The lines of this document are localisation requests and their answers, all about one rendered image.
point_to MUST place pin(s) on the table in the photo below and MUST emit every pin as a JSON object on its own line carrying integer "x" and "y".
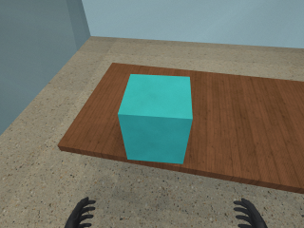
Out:
{"x": 245, "y": 129}

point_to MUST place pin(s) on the robot right hand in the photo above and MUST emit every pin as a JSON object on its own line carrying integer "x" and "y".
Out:
{"x": 255, "y": 219}

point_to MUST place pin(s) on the carton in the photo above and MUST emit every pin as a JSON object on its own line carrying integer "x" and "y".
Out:
{"x": 155, "y": 117}

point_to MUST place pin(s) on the robot left hand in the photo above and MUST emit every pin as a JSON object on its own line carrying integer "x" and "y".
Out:
{"x": 77, "y": 216}

